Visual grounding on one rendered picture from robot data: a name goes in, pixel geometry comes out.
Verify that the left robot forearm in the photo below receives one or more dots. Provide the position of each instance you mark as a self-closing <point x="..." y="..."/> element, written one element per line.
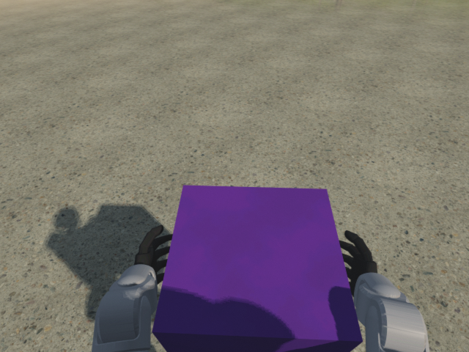
<point x="123" y="318"/>

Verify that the right robot hand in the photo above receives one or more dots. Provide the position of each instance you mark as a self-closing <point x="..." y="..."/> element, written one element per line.
<point x="361" y="262"/>

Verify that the left robot hand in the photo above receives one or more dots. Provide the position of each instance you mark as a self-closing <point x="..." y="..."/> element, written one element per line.
<point x="148" y="254"/>

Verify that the right robot forearm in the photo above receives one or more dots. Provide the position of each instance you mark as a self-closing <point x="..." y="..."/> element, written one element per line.
<point x="392" y="323"/>

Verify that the carton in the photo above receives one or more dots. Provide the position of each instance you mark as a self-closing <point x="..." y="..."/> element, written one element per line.
<point x="255" y="269"/>

